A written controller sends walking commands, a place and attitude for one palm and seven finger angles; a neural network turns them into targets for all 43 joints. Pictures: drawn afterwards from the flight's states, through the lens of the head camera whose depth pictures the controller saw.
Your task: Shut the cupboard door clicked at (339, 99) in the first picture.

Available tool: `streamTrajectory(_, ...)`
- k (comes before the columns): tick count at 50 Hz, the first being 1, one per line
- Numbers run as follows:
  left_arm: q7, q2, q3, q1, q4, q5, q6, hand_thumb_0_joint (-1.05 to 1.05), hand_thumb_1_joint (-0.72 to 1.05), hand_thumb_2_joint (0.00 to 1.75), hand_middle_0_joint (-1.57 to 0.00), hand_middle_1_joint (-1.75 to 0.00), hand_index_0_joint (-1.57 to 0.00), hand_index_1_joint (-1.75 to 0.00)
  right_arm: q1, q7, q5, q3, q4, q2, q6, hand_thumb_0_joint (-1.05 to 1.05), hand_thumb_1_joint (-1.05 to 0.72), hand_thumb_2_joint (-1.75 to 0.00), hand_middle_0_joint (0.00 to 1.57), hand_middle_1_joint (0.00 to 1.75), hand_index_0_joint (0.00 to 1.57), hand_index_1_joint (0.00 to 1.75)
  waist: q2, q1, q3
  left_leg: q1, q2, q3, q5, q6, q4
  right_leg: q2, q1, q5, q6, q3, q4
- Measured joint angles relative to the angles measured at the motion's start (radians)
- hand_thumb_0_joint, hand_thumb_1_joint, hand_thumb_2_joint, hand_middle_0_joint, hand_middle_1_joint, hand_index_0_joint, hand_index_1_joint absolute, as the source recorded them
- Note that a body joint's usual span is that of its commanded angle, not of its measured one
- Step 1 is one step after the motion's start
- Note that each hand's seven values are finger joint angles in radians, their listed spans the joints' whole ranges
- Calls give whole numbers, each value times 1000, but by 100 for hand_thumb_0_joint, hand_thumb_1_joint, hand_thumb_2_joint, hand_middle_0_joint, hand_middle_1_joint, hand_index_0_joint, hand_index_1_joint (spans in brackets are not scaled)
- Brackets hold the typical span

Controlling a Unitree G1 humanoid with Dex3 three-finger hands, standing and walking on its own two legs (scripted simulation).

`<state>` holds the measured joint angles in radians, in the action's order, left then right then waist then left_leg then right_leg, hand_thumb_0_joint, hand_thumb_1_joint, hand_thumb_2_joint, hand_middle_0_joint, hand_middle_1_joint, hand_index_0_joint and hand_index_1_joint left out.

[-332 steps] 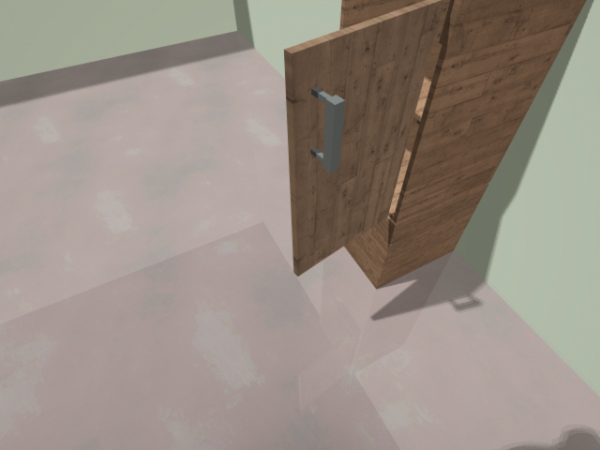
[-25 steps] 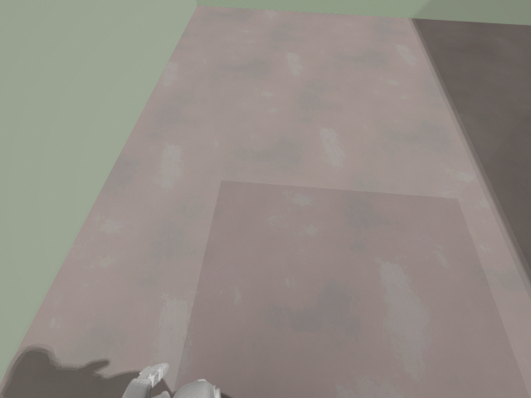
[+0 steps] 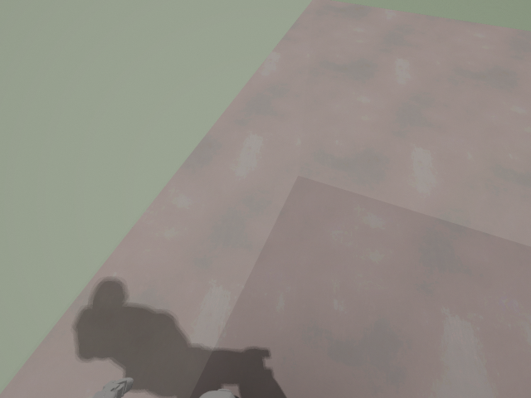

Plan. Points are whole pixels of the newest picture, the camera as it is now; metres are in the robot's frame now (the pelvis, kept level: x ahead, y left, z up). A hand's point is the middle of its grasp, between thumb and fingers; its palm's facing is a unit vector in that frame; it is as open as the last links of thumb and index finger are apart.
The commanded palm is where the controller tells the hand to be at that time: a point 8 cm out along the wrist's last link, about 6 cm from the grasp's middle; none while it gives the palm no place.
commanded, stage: walk to a spot facing it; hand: left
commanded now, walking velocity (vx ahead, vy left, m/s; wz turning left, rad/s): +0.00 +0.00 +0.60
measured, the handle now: out of the picture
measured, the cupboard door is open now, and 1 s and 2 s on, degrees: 100 100 100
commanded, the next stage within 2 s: none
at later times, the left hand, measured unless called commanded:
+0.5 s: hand out of the picture -0.02 +0.20 -0.17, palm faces +0.36 -0.90 -0.26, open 7.4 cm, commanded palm none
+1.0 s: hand out of the picture -0.03 +0.15 -0.17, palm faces +0.62 -0.77 -0.19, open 7.4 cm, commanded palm none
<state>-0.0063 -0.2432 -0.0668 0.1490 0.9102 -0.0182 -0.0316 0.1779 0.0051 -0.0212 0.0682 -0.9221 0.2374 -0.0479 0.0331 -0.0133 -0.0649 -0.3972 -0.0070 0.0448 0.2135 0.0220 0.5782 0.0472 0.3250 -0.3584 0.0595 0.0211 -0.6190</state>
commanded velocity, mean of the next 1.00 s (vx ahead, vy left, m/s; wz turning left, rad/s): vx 0.00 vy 0.00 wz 0.60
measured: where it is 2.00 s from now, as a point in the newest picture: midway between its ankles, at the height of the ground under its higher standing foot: outside the picture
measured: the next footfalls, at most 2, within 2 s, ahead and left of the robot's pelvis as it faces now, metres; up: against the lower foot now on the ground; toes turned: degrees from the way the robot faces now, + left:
left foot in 0.38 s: +0.02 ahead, +0.11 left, +0.00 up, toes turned +23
right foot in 0.68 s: +0.13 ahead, -0.14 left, +0.00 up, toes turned +23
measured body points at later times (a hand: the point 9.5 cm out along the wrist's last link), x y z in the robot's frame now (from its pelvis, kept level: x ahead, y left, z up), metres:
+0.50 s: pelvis +0.01 -0.02 +0.00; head +0.05 +0.01 +0.44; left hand -0.03 +0.25 -0.15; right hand +0.21 -0.22 -0.13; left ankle -0.02 +0.09 -0.73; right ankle +0.02 -0.16 -0.67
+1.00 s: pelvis +0.02 -0.04 +0.00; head +0.05 +0.01 +0.44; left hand -0.07 +0.19 -0.16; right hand +0.25 -0.20 -0.14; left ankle -0.04 +0.05 -0.73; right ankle +0.09 -0.16 -0.73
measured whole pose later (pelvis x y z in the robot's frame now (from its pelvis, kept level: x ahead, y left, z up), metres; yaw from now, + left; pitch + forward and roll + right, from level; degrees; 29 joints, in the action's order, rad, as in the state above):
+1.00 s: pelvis +0.02 -0.04 +0.00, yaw +39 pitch +1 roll +0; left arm 0.00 -0.19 -0.04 0.20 0.89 -0.03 -0.01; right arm 0.15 0.03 -0.01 0.07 -0.92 0.25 -0.06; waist -0.04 -0.01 -0.10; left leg -0.32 -0.02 -0.10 0.29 0.02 0.61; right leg 0.19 0.28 -0.36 0.06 0.23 -0.66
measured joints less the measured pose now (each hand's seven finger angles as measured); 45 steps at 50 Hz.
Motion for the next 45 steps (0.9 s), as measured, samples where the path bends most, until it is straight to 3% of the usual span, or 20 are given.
streamTrajectory(1, -2, 2, 0, 6, -4, -5, 10, 1, 91, 90, -19, -30, -19, -29, -2, 2, 4, 5, -2, 2, -8, 0, -91, -90, 20, 30, 20, 30, -5, 6, 0, -22, 8, 3, 66, 8, 52, 6, -6, 54, -15, 3, 27)
streamTrajectory(3, -8, 21, 12, 11, -3, -8, 16, 1, 91, 90, -19, -30, -19, -29, -10, 7, 5, 16, -10, 19, -23, 0, -91, -90, 20, 30, 20, 30, 10, 3, -13, -82, 17, 0, 215, 12, 254, 17, -14, 44, -42, 38, 0)
streamTrajectory(6, -12, 48, 25, 39, -1, -8, 14, 1, 91, 90, -20, -30, -19, -30, -19, 16, 4, 25, -18, 33, -38, 0, -91, -90, 20, 30, 20, 30, 6, 2, -16, -141, 10, -48, 234, 27, 505, 44, -56, 36, -55, 78, 40)
streamTrajectory(8, -12, 58, 31, 56, 3, -7, 16, 1, 91, 90, -20, -30, -20, -30, -29, 20, 5, 24, -17, 31, -39, 0, -91, -90, 20, 30, 20, 30, -12, -2, -19, -139, -3, -76, 222, 39, 541, 60, -80, 49, -56, 101, 76)
streamTrajectory(11, -10, 68, 38, 73, 8, -9, 23, 1, 91, 90, -20, -30, -20, -30, -42, 23, 10, 18, -13, 23, -36, 0, -91, -90, 19, 30, 19, 30, -41, 0, -29, -88, -17, -109, 221, 50, 434, 83, -105, 56, -56, 140, 105)
streamTrajectory(15, -7, 56, 31, 85, 12, -14, 30, 1, 92, 90, -20, -30, -20, -30, -68, 25, 14, 6, -8, 14, -29, 0, -91, -90, 19, 30, 19, 30, -64, 21, -44, 3, -20, -146, 224, 41, 216, 108, -109, 28, -48, 197, 72)
streamTrajectory(18, 0, 39, 22, 101, 17, -8, 27, 1, 92, 90, -20, -30, -20, -30, -82, 26, 12, -4, 11, 14, -13, 0, -91, -90, 19, 30, 19, 30, -69, 29, -41, 91, -14, -165, 87, 16, 18, 129, -84, -25, -32, 237, -18)
streamTrajectory(19, 2, 31, 19, 105, 20, -3, 21, 1, 91, 90, -20, -30, -20, -30, -85, 26, 9, -3, 20, 15, -2, 0, -91, -90, 19, 30, 19, 30, -68, 26, -36, 92, -14, -154, 16, -13, 2, 132, -52, -56, -17, 227, -94)
streamTrajectory(21, -1, 6, 10, 88, 29, -2, -7, 1, 91, 90, -20, -30, -20, -30, -96, 19, 7, -8, 26, 0, 11, 0, -91, -90, 19, 30, 19, 30, -91, 32, -47, 69, 1, -144, 68, -45, 62, 118, 30, -161, 3, 128, -294)
streamTrajectory(23, -5, -8, 1, 71, 37, -4, -26, 1, 91, 90, -20, -30, -20, -30, -89, 11, 4, -14, 31, -12, 16, 0, -91, -90, 20, 30, 20, 30, -93, 33, -42, 70, 3, -126, 105, -47, 63, 89, 94, -168, 10, 68, -425)
streamTrajectory(25, -3, -12, -3, 51, 35, -6, -34, 1, 91, 90, -20, -30, -20, -30, -79, 3, 1, -16, 31, -16, 15, 0, -91, -90, 20, 30, 20, 30, -79, 31, -35, 78, 3, -103, 92, -36, 34, 70, 132, -129, 15, 35, -466)
streamTrajectory(28, 1, -9, -4, 22, 17, -4, -28, 1, 91, 90, -20, -30, -19, -30, -66, -2, -2, -18, 23, -17, 13, 0, -91, -90, 20, 30, 20, 30, -51, 25, -35, 89, 3, -67, 59, -30, -7, 51, 141, -99, 16, 8, -402)
streamTrajectory(32, 4, 2, 0, -2, -15, -1, -11, 1, 91, 90, -20, -30, -19, -29, -46, 1, -4, -12, 13, -13, -2, 0, -90, -90, 20, 30, 20, 30, -13, 12, -32, 78, -1, -14, 49, -10, -7, 20, 72, -55, 9, 6, -175)
streamTrajectory(34, 5, 0, 3, 3, -37, -3, 8, 1, 91, 90, -20, -30, -19, -30, -28, 4, 2, -7, 11, -13, -11, 0, -90, -90, 20, 30, 20, 30, -17, 9, -17, 50, 13, 7, 66, 3, 34, 19, 3, 32, -4, 7, 5)
streamTrajectory(36, -2, 17, 8, -2, -41, -10, 23, 1, 91, 90, -20, -30, -19, -30, -31, 7, 7, 5, 0, 1, -22, 0, -90, -90, 20, 30, 20, 30, -1, 9, -28, -11, 22, 13, 215, 7, 201, 24, 7, 63, -29, 28, -13)
streamTrajectory(40, -9, 53, 27, 16, -41, -11, 15, 1, 91, 90, -20, -30, -20, -30, -26, 19, 5, 21, -14, 23, -41, 0, -91, -90, 20, 30, 20, 30, 5, -5, -34, -107, 12, -48, 249, 20, 533, 52, -39, 54, -43, 84, 26)
streamTrajectory(42, -11, 60, 31, 27, -35, -12, 13, 1, 91, 90, -20, -30, -20, -30, -24, 23, 7, 20, -15, 19, -42, 0, -91, -90, 20, 30, 20, 30, -17, -12, -34, -98, -3, -84, 244, 33, 524, 71, -61, 67, -40, 106, 61)
streamTrajectory(45, -7, 62, 35, 34, -29, -15, 18, 1, 90, 90, -20, -30, -20, -30, -22, 27, 12, 13, -11, 9, -35, 0, -91, -90, 20, 30, 19, 30, -52, -11, -40, -38, -16, -125, 249, 40, 356, 100, -79, 69, -33, 141, 77)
